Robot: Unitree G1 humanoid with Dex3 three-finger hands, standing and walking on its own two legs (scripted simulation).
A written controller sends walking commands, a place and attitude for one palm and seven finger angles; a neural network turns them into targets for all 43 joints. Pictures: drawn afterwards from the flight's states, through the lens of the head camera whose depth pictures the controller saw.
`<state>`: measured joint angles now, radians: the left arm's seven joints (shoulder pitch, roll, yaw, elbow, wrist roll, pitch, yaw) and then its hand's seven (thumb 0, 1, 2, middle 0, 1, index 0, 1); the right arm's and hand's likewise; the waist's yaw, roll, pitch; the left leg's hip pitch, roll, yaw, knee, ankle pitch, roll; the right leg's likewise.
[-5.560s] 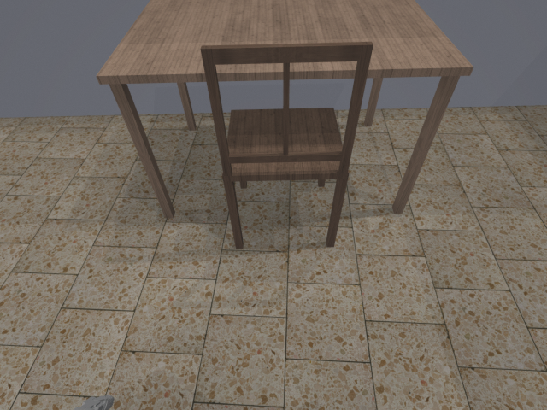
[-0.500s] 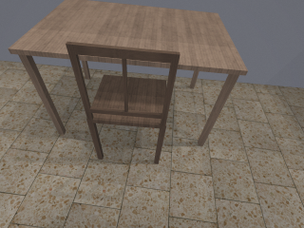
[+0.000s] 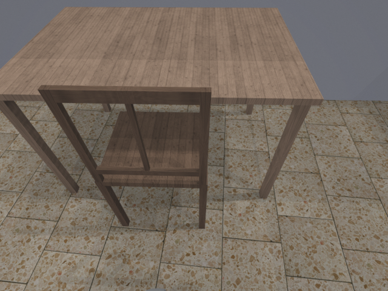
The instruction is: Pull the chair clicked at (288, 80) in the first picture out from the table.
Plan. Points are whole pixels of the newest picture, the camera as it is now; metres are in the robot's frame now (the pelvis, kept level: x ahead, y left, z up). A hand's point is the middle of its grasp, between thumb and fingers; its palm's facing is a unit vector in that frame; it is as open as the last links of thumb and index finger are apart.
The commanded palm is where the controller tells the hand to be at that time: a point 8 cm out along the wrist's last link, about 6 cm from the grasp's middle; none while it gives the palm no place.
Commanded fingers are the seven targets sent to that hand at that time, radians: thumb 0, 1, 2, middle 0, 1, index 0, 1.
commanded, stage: take the last steps up to it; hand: left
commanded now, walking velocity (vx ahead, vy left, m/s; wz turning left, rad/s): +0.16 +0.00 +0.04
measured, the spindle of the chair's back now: (139, 140) +0.54 +0.20 -0.07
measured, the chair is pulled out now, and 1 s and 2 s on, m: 0.00 0.00 0.00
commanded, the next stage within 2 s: come to a stop and stand still in 0.04 s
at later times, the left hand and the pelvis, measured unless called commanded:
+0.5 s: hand out of the picture +0.08 +0.20 -0.17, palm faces +0.03 -0.98 -0.20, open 7.3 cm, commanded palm none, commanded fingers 0.00 0.90 0.90 -0.20 -0.30 -0.20 -0.30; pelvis +0.08 +0.02 +0.01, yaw -2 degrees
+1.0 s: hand out of the picture +0.08 +0.17 -0.16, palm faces +0.06 -0.97 -0.24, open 7.3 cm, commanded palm none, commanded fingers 0.00 0.90 0.90 -0.20 -0.30 -0.20 -0.30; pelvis +0.07 -0.01 +0.01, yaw -1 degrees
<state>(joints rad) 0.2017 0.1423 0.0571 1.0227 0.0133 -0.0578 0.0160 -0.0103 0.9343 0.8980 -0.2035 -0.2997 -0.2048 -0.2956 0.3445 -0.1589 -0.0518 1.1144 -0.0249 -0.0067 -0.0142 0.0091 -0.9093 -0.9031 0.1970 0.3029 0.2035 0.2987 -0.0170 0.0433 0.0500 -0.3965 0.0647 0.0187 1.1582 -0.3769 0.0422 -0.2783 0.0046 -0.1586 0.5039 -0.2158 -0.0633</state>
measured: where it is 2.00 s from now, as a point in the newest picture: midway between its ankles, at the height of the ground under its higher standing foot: outside the picture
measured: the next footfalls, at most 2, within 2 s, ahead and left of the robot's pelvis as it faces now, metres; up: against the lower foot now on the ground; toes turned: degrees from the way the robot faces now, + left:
left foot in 0.24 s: +0.17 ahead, +0.12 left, +0.00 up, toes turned +5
right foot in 0.64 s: +0.09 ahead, -0.13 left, +0.00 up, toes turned -5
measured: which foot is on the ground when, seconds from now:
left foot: up 0.00-0.22, down 0.24-0.68, up 0.70-1.00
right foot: down 0.00-0.30, up 0.32-0.62, down 0.64-1.00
